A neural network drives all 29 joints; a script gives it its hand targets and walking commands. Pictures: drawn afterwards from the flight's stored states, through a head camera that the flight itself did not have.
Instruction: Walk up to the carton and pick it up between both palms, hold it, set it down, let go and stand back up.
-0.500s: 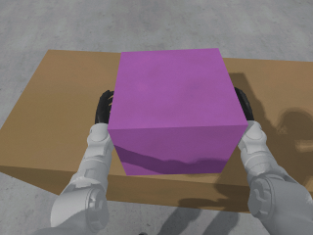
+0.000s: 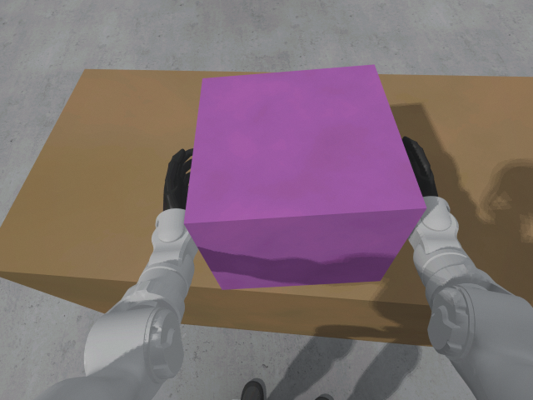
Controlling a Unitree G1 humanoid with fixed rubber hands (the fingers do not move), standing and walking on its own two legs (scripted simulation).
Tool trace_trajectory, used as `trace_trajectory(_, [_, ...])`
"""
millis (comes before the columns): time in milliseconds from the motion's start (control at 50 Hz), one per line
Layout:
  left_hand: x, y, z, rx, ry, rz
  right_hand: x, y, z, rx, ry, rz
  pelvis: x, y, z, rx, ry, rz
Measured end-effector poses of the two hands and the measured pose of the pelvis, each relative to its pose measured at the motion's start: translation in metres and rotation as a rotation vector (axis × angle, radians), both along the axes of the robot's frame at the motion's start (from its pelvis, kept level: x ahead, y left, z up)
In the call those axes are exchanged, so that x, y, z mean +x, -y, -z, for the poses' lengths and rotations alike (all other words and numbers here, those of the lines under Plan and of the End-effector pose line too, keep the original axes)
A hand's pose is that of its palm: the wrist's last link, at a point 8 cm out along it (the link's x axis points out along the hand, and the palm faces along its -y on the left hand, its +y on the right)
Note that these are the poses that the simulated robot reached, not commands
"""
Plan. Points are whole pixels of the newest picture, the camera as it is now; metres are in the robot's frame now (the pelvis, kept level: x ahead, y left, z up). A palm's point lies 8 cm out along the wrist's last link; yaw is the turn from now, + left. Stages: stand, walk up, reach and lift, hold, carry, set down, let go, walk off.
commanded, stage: set down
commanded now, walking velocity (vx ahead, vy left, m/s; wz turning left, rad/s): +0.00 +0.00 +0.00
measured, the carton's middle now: (294, 183) +0.46 +0.03 -0.02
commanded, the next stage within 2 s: none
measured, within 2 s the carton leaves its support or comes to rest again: rests again in 0.28 s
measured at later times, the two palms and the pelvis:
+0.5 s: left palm (179, 204) +0.38 +0.21 +0.00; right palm (418, 194) +0.43 -0.16 +0.01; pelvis -0.01 +0.00 -0.01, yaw +0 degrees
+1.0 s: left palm (181, 207) +0.38 +0.21 -0.01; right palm (417, 200) +0.43 -0.16 +0.00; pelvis -0.01 +0.01 -0.01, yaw -1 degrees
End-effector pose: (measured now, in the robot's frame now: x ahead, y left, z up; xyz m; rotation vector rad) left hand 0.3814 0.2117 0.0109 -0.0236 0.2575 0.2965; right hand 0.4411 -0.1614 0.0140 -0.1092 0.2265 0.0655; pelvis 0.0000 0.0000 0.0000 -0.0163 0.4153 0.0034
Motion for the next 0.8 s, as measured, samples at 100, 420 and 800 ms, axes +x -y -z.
trace_trajectory(100, [-0.001, -0.001, 0.001, 0.0, 0.007, 0.002, -0.002, 0.0, 0.0, 0.007, 0.004, 0.003, -0.003, 0.0, 0.001, -0.001, -0.006, -0.001])
trace_trajectory(420, [-0.002, -0.001, 0.006, -0.006, 0.032, 0.008, -0.006, 0.001, 0.008, 0.031, -0.002, 0.017, -0.01, -0.002, 0.005, 0.001, -0.029, 0.003])
trace_trajectory(800, [-0.001, 0.0, 0.016, -0.003, 0.053, 0.013, -0.009, 0.001, 0.013, 0.028, 0.002, 0.009, -0.012, -0.004, 0.008, 0.0, -0.044, 0.005])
